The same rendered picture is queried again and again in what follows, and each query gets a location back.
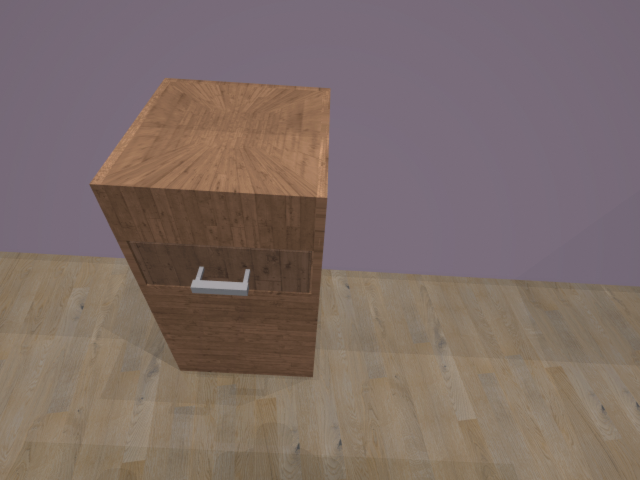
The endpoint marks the drawer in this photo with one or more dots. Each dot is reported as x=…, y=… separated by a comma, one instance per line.
x=270, y=269

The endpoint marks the handle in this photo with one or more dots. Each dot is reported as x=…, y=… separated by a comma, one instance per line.
x=220, y=287

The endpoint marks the cabinet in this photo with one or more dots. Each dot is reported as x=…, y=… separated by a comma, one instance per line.
x=226, y=164

